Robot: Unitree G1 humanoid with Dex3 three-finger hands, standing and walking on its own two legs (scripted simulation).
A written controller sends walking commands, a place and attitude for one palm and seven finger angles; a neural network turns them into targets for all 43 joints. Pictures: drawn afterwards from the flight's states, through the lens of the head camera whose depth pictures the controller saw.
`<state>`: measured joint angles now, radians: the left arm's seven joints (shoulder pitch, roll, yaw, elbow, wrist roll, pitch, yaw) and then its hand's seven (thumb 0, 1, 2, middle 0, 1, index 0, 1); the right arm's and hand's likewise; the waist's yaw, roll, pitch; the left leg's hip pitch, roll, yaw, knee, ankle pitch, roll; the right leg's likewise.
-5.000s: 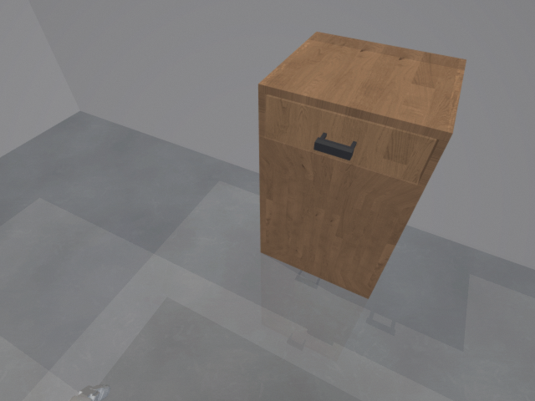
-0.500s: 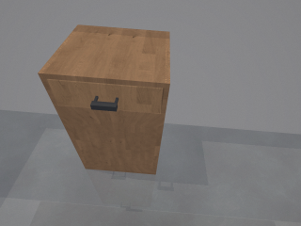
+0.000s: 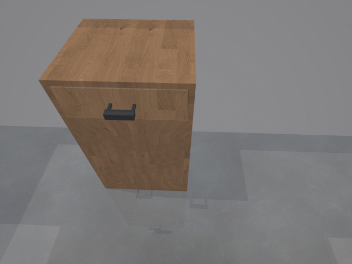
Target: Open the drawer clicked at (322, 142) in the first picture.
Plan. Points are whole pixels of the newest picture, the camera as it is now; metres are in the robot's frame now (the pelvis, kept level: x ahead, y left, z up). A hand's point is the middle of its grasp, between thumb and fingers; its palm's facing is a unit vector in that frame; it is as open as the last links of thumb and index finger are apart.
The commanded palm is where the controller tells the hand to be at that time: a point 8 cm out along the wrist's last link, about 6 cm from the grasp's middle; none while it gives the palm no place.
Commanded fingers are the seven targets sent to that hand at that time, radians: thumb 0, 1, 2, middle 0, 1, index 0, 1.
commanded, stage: look again from close up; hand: left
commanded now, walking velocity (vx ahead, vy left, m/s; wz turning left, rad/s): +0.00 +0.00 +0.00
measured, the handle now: (120, 110) +0.59 +0.22 -0.05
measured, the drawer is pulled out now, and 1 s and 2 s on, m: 0.00 0.00 0.00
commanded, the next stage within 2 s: shuffle to correct the standing spot in 0.34 s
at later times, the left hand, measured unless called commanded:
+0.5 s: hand out of the picture -0.01 +0.13 -0.17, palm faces +0.01 -0.98 -0.18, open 7.4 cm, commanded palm none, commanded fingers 0.00 0.90 0.90 -0.20 -0.30 -0.20 -0.30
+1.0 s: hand out of the picture +0.10 +0.17 -0.17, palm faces +0.05 -0.97 -0.25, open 7.4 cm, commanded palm none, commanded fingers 0.00 0.90 0.90 -0.20 -0.30 -0.20 -0.30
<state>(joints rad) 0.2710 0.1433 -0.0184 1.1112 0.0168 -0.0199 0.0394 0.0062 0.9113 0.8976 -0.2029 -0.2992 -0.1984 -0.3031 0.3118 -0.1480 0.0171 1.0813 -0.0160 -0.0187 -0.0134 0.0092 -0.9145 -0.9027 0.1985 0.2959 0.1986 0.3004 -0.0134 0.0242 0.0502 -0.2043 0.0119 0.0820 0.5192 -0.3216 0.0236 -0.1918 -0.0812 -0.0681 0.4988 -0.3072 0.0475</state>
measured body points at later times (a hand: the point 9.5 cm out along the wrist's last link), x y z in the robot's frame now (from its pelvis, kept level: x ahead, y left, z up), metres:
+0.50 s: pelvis +0.00 -0.03 +0.00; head +0.02 -0.04 +0.45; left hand -0.01 +0.18 -0.16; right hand +0.00 -0.25 -0.16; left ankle -0.03 +0.10 -0.74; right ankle -0.03 -0.15 -0.74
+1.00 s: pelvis +0.07 -0.02 -0.01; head +0.11 -0.04 +0.44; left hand +0.10 +0.22 -0.15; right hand +0.04 -0.22 -0.18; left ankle -0.03 +0.10 -0.73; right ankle +0.05 -0.10 -0.74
